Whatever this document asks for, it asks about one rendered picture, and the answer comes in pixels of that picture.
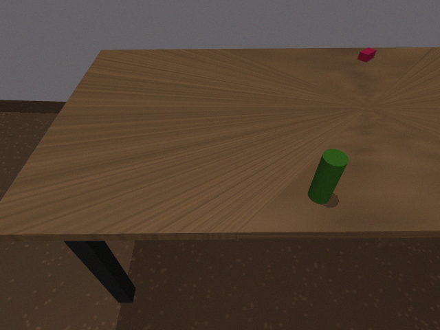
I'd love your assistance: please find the table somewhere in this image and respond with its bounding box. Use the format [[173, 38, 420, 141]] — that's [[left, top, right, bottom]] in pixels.
[[0, 47, 440, 303]]

